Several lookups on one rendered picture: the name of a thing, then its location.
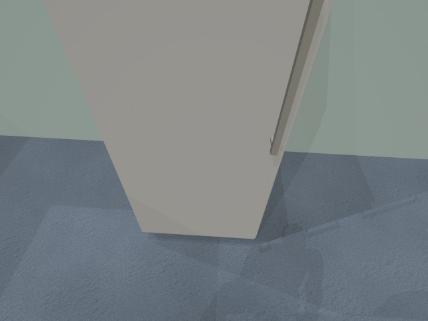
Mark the fridge door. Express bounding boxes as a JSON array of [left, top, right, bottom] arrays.
[[43, 0, 331, 239]]

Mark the handle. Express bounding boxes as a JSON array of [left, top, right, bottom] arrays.
[[270, 0, 324, 156]]

